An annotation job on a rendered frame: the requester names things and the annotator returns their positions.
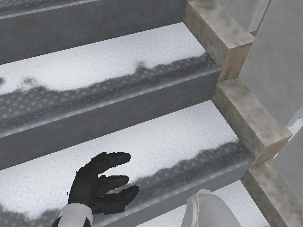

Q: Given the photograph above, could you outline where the right robot thigh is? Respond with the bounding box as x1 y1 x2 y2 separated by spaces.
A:
186 193 241 227

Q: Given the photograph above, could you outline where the robot left forearm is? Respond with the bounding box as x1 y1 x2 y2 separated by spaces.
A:
51 203 93 227

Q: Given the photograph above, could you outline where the left robot hand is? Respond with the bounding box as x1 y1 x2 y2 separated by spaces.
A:
66 151 139 216

